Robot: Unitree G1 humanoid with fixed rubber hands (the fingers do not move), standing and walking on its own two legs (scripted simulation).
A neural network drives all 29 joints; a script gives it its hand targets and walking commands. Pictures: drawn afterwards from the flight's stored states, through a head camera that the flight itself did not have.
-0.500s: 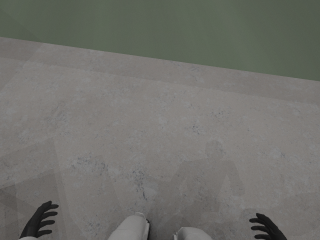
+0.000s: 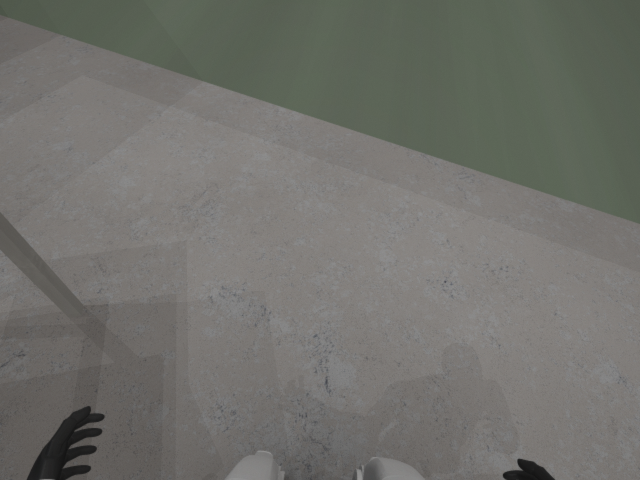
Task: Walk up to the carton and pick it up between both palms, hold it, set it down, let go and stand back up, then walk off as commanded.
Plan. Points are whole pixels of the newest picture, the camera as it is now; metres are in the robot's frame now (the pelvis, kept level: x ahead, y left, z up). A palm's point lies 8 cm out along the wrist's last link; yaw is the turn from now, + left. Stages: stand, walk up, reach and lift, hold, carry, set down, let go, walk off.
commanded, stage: walk up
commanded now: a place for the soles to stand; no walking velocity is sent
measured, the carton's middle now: out of the picture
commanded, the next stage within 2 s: none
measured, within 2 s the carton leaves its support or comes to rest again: neither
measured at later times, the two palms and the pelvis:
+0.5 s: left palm out of the picture +0.02 +0.37 -0.06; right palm (508, 451) +0.16 -0.24 -0.07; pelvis -0.01 +0.02 +0.00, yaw +19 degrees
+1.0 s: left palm out of the picture -0.04 +0.37 -0.08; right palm (407, 336) +0.32 -0.15 -0.08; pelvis +0.07 +0.04 +0.00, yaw +39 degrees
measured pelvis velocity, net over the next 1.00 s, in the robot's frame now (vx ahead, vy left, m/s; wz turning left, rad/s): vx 0.07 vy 0.04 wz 0.67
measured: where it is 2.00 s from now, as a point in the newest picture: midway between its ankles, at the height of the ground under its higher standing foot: outside the picture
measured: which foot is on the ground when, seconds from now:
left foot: down 0.00-0.06, up 0.08-0.28, down 0.30-0.50, up 0.52-0.74, down 0.76-1.00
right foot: down 0.00-0.78, up 0.80-0.96, down 0.98-1.00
